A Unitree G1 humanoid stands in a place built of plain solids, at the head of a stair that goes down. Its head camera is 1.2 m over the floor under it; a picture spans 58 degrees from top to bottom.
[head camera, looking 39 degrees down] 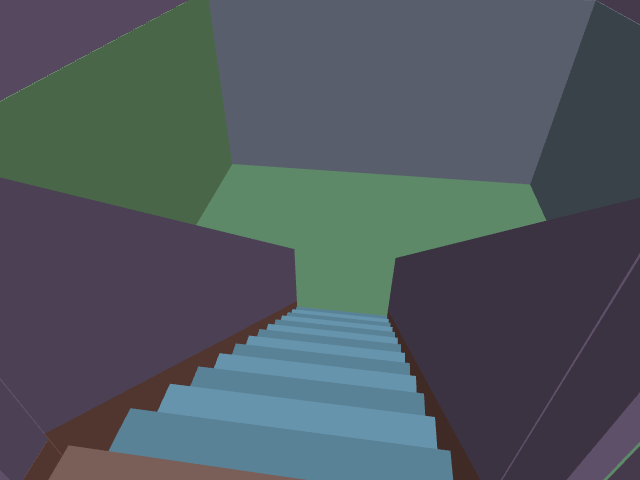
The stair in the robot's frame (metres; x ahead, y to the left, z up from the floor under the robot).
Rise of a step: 0.21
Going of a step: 0.23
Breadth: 1.11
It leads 8 degrees to the right of straight ahead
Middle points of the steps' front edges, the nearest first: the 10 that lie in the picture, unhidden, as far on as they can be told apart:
0.74 0.12 -0.21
0.97 0.09 -0.42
1.20 0.06 -0.64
1.44 0.03 -0.85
1.67 -0.01 -1.06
1.90 -0.04 -1.27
2.13 -0.07 -1.49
2.37 -0.10 -1.70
2.60 -0.13 -1.91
2.83 -0.17 -2.13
